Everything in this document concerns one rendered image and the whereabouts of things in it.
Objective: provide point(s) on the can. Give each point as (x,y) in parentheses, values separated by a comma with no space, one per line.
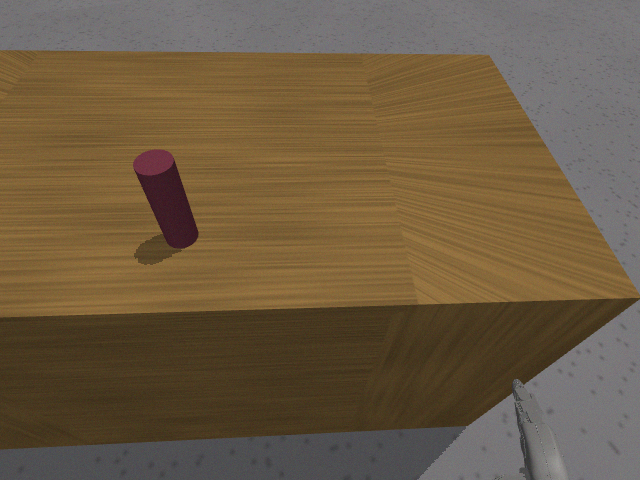
(162,185)

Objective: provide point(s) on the right robot hand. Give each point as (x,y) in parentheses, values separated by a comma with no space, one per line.
(543,458)

